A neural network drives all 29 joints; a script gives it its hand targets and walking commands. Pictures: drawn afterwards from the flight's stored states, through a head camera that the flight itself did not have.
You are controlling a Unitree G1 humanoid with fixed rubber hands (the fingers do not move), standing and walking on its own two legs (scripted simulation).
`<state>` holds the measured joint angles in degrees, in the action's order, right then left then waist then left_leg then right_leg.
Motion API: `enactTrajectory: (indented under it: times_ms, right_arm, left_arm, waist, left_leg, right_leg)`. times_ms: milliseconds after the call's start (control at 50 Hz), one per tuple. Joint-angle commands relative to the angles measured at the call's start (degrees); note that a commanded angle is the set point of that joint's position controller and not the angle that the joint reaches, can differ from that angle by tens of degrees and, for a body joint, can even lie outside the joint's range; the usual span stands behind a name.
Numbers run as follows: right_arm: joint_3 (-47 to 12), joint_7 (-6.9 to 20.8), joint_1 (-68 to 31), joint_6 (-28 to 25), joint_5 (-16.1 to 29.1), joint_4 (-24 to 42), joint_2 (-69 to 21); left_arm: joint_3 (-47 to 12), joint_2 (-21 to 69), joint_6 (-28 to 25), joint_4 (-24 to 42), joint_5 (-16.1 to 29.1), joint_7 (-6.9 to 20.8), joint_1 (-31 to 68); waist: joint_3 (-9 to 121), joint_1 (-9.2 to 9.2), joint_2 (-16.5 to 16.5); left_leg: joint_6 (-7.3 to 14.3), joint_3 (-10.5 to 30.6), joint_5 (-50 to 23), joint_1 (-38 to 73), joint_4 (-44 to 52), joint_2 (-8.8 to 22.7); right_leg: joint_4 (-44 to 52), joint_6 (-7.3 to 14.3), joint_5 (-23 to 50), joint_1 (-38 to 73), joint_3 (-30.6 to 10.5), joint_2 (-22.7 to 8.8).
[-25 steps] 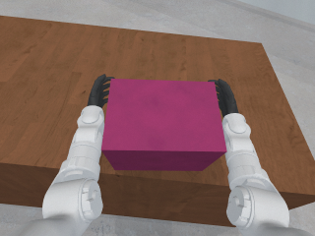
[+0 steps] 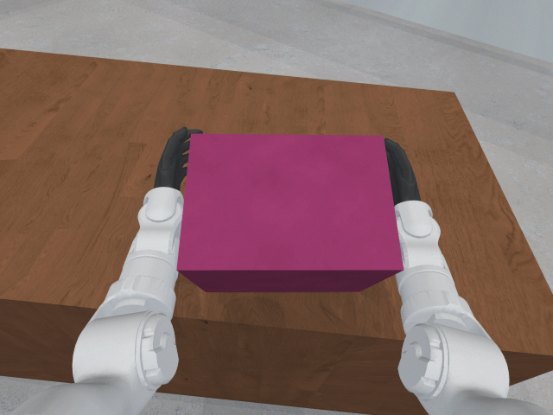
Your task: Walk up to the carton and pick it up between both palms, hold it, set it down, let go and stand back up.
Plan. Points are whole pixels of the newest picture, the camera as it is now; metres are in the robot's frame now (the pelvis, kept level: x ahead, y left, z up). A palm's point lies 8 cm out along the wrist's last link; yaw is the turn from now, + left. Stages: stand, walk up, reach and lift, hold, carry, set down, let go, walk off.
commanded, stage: set down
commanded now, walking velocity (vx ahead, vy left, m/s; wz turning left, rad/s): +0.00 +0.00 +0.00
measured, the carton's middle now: (285, 222) +0.37 -0.01 +0.08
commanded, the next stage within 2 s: none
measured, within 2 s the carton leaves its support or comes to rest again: rests again in 1.14 s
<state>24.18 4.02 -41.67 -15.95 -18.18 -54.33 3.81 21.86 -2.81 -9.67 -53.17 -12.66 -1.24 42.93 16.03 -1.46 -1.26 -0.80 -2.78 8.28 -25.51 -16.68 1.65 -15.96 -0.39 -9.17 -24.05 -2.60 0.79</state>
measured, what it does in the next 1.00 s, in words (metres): stands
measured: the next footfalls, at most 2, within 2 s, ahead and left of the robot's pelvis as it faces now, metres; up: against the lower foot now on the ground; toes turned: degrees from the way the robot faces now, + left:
none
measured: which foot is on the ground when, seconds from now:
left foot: down 0.00-1.00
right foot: down 0.00-1.00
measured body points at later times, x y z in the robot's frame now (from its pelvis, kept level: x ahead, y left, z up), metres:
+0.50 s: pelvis -0.01 +0.00 +0.00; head +0.02 +0.01 +0.45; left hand +0.44 +0.16 +0.12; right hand +0.42 -0.19 +0.12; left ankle -0.03 +0.12 -0.75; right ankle -0.04 -0.12 -0.75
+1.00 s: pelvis -0.02 -0.01 +0.00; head +0.08 +0.00 +0.44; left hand +0.45 +0.14 +0.05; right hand +0.42 -0.20 +0.03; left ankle -0.03 +0.12 -0.75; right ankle -0.04 -0.12 -0.75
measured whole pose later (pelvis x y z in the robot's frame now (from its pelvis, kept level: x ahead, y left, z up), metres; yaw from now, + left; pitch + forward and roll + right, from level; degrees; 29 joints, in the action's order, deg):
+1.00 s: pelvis -0.02 -0.01 +0.00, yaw +0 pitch +16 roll +0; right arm 17.5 0.9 -49.6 -12.3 -6.2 -68.7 10.1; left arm 18.7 -6.9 -12.5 -73.6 -9.7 -2.4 56.8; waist 4.2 -1.0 -0.6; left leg -1.0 -2.8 8.3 -25.7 -18.5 2.6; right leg -16.9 0.0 -8.5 -24.0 -2.5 1.7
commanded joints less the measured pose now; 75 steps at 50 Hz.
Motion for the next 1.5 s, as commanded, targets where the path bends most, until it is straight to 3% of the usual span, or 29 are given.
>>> enactTrajectory:
  times_ms: [0, 100, 220, 240, 300, 340, 380, 400, 520, 560, 600, 640, 680, 720, 760, 800, 840, 880, 940, 1020, 1060, 1100, 1160, 1200, 1260, 1340, 1420, 1440, 1480]
  right_arm:
    - [-9.91, 3.90, -25.55, 6.70, 0.15, -10.48, -25.01]
    - [-5.32, 4.76, -24.55, 9.98, 2.37, -2.68, -25.55]
    - [-8.29, 4.92, -37.37, -6.66, -3.53, 14.33, -32.29]
    - [-10.28, 4.73, -34.21, -8.18, -2.80, 14.34, -30.01]
    - [-3.56, 2.98, -32.31, -8.77, -3.15, 5.42, -19.26]
    - [-4.35, 3.49, -28.73, -4.06, -3.39, -2.86, -25.42]
    - [-7.22, 4.20, -26.58, 0.19, -2.82, -9.19, -27.03]
    - [-8.12, 4.09, -23.27, 3.84, -2.83, -14.74, -32.03]
    - [-5.51, 4.17, -23.08, 9.95, -0.05, -0.71, -25.54]
    - [-8.04, 4.76, -27.66, 4.32, -0.27, 8.40, -31.58]
    - [-7.51, 4.80, -33.27, -2.75, -3.15, 12.70, -31.65]
    - [-6.56, 1.75, -32.11, -9.48, -1.38, 15.84, -14.49]
    - [-1.45, -0.89, -25.50, -10.83, 0.04, 5.91, -2.46]
    - [-1.16, -1.90, -23.63, -11.15, 3.92, -1.17, 5.95]
    - [-6.95, -3.45, -22.73, -6.43, 11.33, -10.65, 10.03]
    - [-14.06, -3.88, -20.15, 0.42, 11.90, -19.43, -0.71]
    - [-15.99, -3.80, -22.02, 4.87, 13.12, -24.73, -4.83]
    - [-18.43, -2.25, -22.57, 6.88, 13.96, -22.75, -9.17]
    - [-12.53, -3.16, -25.72, 2.12, 15.35, -12.06, -0.10]
    - [-15.74, -4.01, -35.41, -4.84, 20.29, 2.23, 6.46]
    - [-15.99, -5.11, -33.57, -7.91, 20.35, 12.18, 10.74]
    - [-17.85, -5.68, -24.07, -9.98, 22.58, 9.24, 17.22]
    - [-18.79, -6.85, -20.07, -7.28, 24.17, -5.93, 17.48]
    - [-20.02, -6.47, -26.60, -1.47, 25.91, -20.90, 18.38]
    - [-27.11, -5.35, -26.77, 4.35, 31.81, -30.07, 20.32]
    - [-27.39, -5.19, -32.79, 4.47, 36.57, -23.55, 21.07]
    - [-27.83, -4.56, -16.56, -3.45, 36.77, -16.43, 20.46]
    - [-23.64, -4.43, -32.84, -1.84, 35.01, -15.53, 21.18]
    - [-22.13, -4.00, -35.24, -2.36, 33.97, -10.89, 22.98]
  left_arm:
    - [-4.02, 20.84, 6.12, -16.39, -4.76, 9.25, 24.43]
    - [-1.07, 20.90, 10.31, -6.32, -5.35, 9.77, 26.47]
    - [-18.92, 30.32, -5.95, 6.51, 4.78, 2.84, 46.84]
    - [-19.18, 28.81, -8.49, 7.03, 4.25, 1.59, 43.26]
    - [-11.86, 20.24, -11.05, -4.33, 1.29, -0.26, 37.97]
    - [-8.15, 23.04, -8.29, -11.87, -2.18, 1.88, 35.28]
    - [-4.27, 21.80, -3.53, -19.85, -5.04, 5.41, 29.63]
    - [-3.17, 24.42, -0.19, -24.62, -6.85, 7.72, 25.11]
    - [2.13, 19.16, 8.54, -15.01, -7.36, 11.10, 22.21]
    - [-4.26, 24.94, 3.84, -3.07, -4.66, 8.65, 28.30]
    - [-11.82, 27.90, -2.88, 1.97, 0.04, 5.47, 37.59]
    - [-15.73, 16.00, -10.10, 7.24, 5.06, 0.07, 36.71]
    - [-18.23, 8.77, -13.35, 10.65, 9.27, -5.15, 33.09]
    - [-15.38, 1.33, -14.39, 6.31, 9.95, -7.92, 31.95]
    - [-10.58, -5.09, -11.84, -7.69, 9.82, -6.72, 30.51]
    - [-7.33, 0.65, -7.18, -18.68, 7.43, -3.09, 23.45]
    - [-5.10, 2.39, -3.13, -27.83, 4.98, 1.41, 23.55]
    - [-3.50, 4.03, -0.97, -31.18, 2.66, 4.99, 20.49]
    - [-3.72, -5.77, -4.32, -24.29, 3.94, 2.39, 25.75]
    - [-8.37, -10.56, -13.32, -10.81, 12.33, -3.00, 35.96]
    - [-11.03, -13.17, -16.77, -2.06, 17.91, -5.92, 33.46]
    - [-10.35, -16.65, -18.26, 0.36, 18.95, -6.56, 29.60]
    - [-12.11, -13.28, -15.05, -9.75, 17.15, -3.63, 28.21]
    - [-13.50, -13.68, -10.20, -23.72, 14.84, -0.90, 32.36]
    - [-13.75, -13.63, -5.57, -30.04, 13.76, 1.00, 28.98]
    - [-18.50, -17.58, -4.72, -27.43, 17.51, -0.60, 33.33]
    - [-18.38, -14.38, -7.67, -16.42, 17.92, -1.69, 18.05]
    - [-17.52, -17.68, -10.18, -19.34, 20.08, -2.47, 37.15]
    - [-18.93, -17.31, -12.31, -18.05, 22.32, -3.57, 38.56]
  waist:
    - [-9.35, 2.10, -4.25]
    - [-4.75, 4.84, -0.43]
    - [49.39, -0.54, 7.13]
    - [54.37, 0.58, 4.69]
    - [43.96, 0.89, 2.48]
    - [21.19, -0.51, 0.90]
    - [3.45, 2.10, -2.34]
    - [-13.02, 1.12, -2.29]
    - [-5.47, 6.31, -2.22]
    - [14.52, 5.30, 1.76]
    - [36.23, 1.01, 4.49]
    - [57.66, 0.91, 7.32]
    - [53.53, -0.94, 13.30]
    - [48.59, 0.64, 12.59]
    - [32.79, 1.22, 3.61]
    - [8.70, 1.55, -3.96]
    - [-9.41, 0.38, -5.63]
    - [-10.38, 4.21, -7.53]
    - [11.96, 5.51, -3.66]
    - [49.90, 6.82, 1.10]
    - [63.81, 5.40, 2.76]
    - [63.61, 3.02, 4.57]
    - [48.71, -2.01, 2.22]
    - [26.96, -3.19, 2.85]
    - [1.99, 1.18, 2.91]
    - [8.20, 3.25, 3.05]
    - [26.96, 2.32, 5.95]
    - [33.77, 3.65, 5.92]
    - [38.77, 3.12, 5.96]
  left_leg:
    - [0.94, -3.67, -8.29, 17.41, 2.50, -0.72]
    - [2.14, -6.11, -5.32, 17.63, 4.26, -2.20]
    - [-3.90, -1.63, -26.54, 20.71, -7.58, -0.36]
    - [-4.11, -2.47, -30.26, 20.67, -8.80, -0.18]
    - [-3.97, -1.76, -34.03, 21.90, -9.85, 0.65]
    - [-2.21, -3.04, -21.96, 18.56, -5.90, 0.13]
    - [-0.59, -4.28, -11.57, 16.45, -0.09, -0.21]
    - [0.71, -4.10, -4.98, 14.41, 2.29, -0.46]
    - [2.70, -6.60, -5.92, 13.71, 4.19, -2.08]
    - [0.77, -5.36, -13.07, 13.32, 0.57, -2.51]
    - [-2.10, -2.69, -24.46, 16.56, -5.42, -0.65]
    - [-5.10, -1.67, -38.66, 22.80, -11.95, 0.28]
    - [-5.93, 2.19, -53.31, 36.25, -16.90, 3.11]
    - [-7.96, 0.97, -60.73, 36.47, -20.06, 4.68]
    - [-6.62, -1.04, -43.05, 23.79, -16.29, 2.70]
    - [-1.81, -1.59, -24.17, 14.35, -8.87, 0.34]
    - [1.06, -2.22, -8.80, 8.64, -3.14, -0.79]
    - [2.27, -3.67, -4.53, 8.97, -1.06, -0.77]
    - [0.78, -3.68, -11.56, 7.86, -2.62, -1.34]
    - [-1.49, -2.10, -23.99, 0.84, -8.83, -1.26]
    - [-2.35, -1.82, -31.21, -3.93, -13.08, -1.13]
    - [-3.23, -1.44, -39.39, 1.11, -15.43, -0.83]
    - [-4.11, 0.10, -37.84, 11.48, -14.67, 0.64]
    - [-3.97, 0.35, -28.06, 13.73, -13.62, 0.84]
    - [-2.72, -0.45, -14.88, 14.80, -8.65, 0.51]
    - [-3.45, -1.55, -9.39, 11.42, -7.85, 0.38]
    - [-4.25, 0.73, -29.41, 18.13, -13.13, 0.33]
    - [-4.55, 0.17, -22.54, 14.33, -13.37, 0.57]
    - [-3.92, 0.48, -18.52, 11.29, -13.17, 0.50]
  right_leg:
    - [-1.00, -3.69, 23.43, 21.87, 5.30, -1.29]
    - [1.38, -3.10, 8.94, 17.69, 4.72, -1.07]
    - [-5.95, -1.53, 25.94, 9.50, 8.07, -0.51]
    - [-6.52, -2.36, 30.64, 11.61, 7.90, -0.28]
    - [-4.35, -1.37, 28.21, 7.18, 7.11, 0.56]
    - [-3.51, -1.72, 24.27, 11.79, 6.18, -0.23]
    - [-2.66, -2.76, 23.88, 17.53, 5.43, -1.27]
    - [-0.55, -2.88, 16.62, 17.40, 5.05, -2.06]
    - [-0.07, -3.53, 13.58, 20.64, 4.33, -1.71]
    - [-4.37, -3.54, 23.23, 18.92, 4.89, -0.96]
    - [-7.48, -1.89, 30.25, 14.55, 6.94, -0.15]
    - [-8.99, -1.65, 33.93, 6.86, 8.43, 0.25]
    - [-5.22, 0.37, 20.43, -18.49, 9.54, 1.72]
    - [1.64, 5.34, 17.02, -18.44, 7.18, 2.77]
    - [-0.39, 2.90, 23.10, -1.45, 5.43, 2.13]
    - [-4.35, -2.23, 29.01, 9.75, 4.11, 0.38]
    - [-3.37, -3.41, 25.19, 13.71, 2.50, -1.78]
    - [-2.12, -4.00, 19.89, 14.72, 2.08, -2.37]
    - [-4.91, -3.82, 23.52, 15.33, 3.12, -0.90]
    - [-13.20, -3.82, 41.35, 17.89, 2.66, -0.75]
    - [-17.80, -2.70, 52.52, 17.86, 1.44, -0.20]
    - [-17.73, -1.39, 55.96, 16.43, 1.41, 0.31]
    - [-14.29, -1.98, 50.89, 13.73, 2.13, 1.14]
    - [-10.02, -1.60, 35.44, 5.28, 3.98, 1.49]
    - [-4.12, -0.31, 16.72, -0.11, 3.92, 1.36]
    - [-4.08, -0.23, 4.83, -1.94, 4.27, 2.42]
    - [-7.65, -0.30, 23.46, -1.69, 4.06, 3.24]
    - [-7.89, -0.72, 11.49, -7.26, 4.19, 2.72]
    - [-8.44, -0.30, 11.59, -6.96, 3.83, 2.04]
